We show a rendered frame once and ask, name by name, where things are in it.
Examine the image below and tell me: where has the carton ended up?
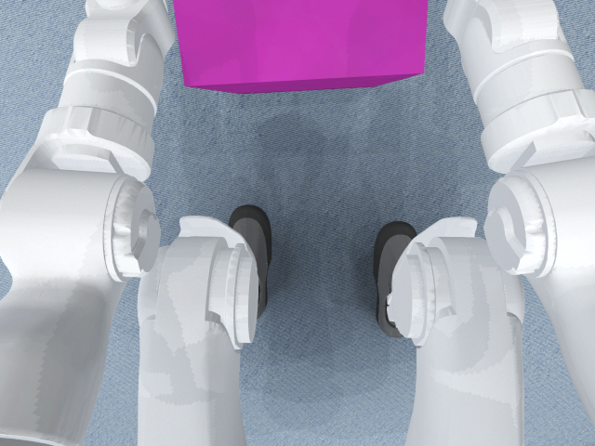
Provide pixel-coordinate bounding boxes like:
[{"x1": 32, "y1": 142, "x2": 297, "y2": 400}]
[{"x1": 173, "y1": 0, "x2": 429, "y2": 94}]

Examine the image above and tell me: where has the right robot forearm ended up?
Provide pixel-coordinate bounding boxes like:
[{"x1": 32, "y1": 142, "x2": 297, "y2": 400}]
[{"x1": 443, "y1": 0, "x2": 595, "y2": 174}]

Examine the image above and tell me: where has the robot left upper arm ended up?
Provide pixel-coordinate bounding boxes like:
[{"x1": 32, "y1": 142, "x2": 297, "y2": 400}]
[{"x1": 0, "y1": 168, "x2": 161, "y2": 446}]

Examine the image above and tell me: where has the robot left foot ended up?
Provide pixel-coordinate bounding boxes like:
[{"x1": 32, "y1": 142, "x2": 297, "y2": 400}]
[{"x1": 228, "y1": 204, "x2": 271, "y2": 319}]

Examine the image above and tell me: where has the robot right upper arm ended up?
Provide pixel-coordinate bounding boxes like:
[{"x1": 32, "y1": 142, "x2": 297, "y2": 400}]
[{"x1": 483, "y1": 155, "x2": 595, "y2": 428}]

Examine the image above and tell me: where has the left robot forearm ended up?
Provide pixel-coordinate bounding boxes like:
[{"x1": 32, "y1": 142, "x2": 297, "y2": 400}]
[{"x1": 0, "y1": 0, "x2": 176, "y2": 265}]

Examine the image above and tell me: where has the robot right shin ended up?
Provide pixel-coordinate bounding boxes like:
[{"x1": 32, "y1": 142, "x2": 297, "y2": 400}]
[{"x1": 387, "y1": 216, "x2": 525, "y2": 334}]

